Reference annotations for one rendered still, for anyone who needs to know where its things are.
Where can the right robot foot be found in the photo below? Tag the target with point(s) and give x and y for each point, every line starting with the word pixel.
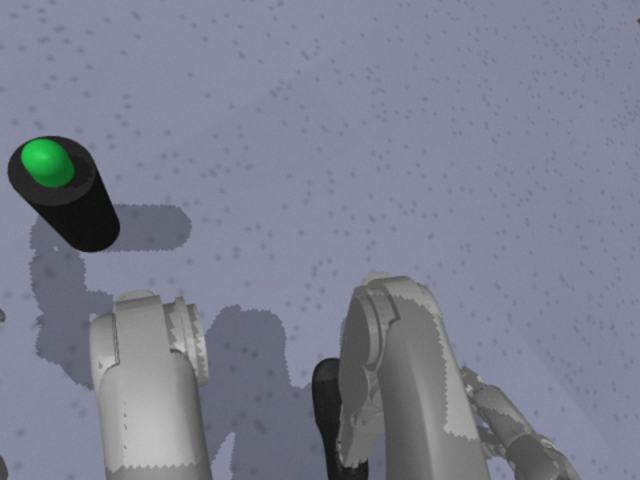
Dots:
pixel 327 406

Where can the bottle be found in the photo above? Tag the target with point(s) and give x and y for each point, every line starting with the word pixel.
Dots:
pixel 59 179

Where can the right robot hand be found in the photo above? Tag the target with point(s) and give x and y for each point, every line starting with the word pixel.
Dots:
pixel 495 409

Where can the right robot arm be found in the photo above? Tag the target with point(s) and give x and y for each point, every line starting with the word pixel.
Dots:
pixel 535 457

